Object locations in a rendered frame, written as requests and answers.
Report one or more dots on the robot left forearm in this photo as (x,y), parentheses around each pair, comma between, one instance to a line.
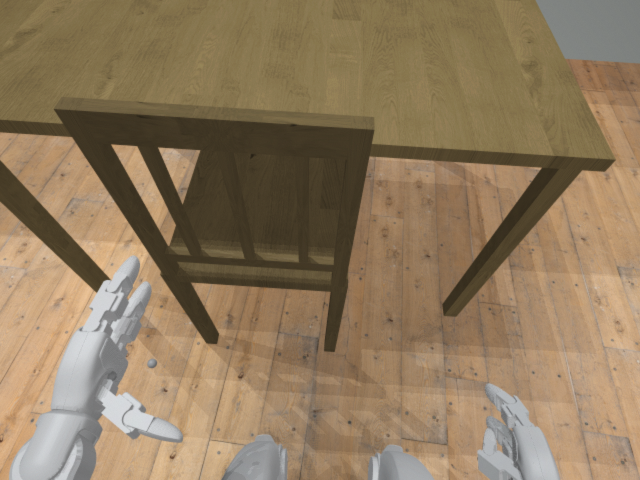
(62,448)

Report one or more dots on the robot left hand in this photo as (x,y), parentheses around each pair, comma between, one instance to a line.
(98,348)

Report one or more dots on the chair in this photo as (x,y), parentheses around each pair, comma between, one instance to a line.
(273,200)

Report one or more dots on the robot right hand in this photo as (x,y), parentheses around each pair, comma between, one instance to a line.
(526,452)

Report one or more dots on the table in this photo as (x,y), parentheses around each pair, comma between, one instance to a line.
(471,81)

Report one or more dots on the robot left shin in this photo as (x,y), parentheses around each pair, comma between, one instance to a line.
(264,437)

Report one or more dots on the robot left thigh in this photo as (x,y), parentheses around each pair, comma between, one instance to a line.
(260,460)

